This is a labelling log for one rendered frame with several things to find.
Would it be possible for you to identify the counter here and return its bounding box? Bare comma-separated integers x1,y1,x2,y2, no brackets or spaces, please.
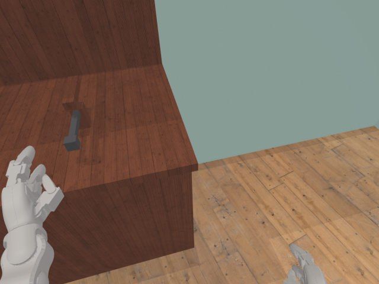
0,0,198,284

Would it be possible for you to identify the robot right hand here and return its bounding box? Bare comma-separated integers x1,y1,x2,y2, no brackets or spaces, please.
284,244,327,284

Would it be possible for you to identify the robot left hand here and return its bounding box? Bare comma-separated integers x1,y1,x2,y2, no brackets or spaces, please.
1,146,64,232

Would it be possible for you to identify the left robot forearm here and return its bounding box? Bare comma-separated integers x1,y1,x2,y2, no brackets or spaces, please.
0,224,54,284

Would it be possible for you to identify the tap lever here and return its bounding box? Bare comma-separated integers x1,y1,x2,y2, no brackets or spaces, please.
63,110,81,151

